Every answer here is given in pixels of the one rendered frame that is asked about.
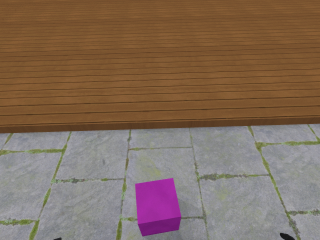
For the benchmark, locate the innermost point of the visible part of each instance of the carton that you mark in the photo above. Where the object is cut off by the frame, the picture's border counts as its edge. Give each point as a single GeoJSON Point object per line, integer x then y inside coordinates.
{"type": "Point", "coordinates": [157, 207]}

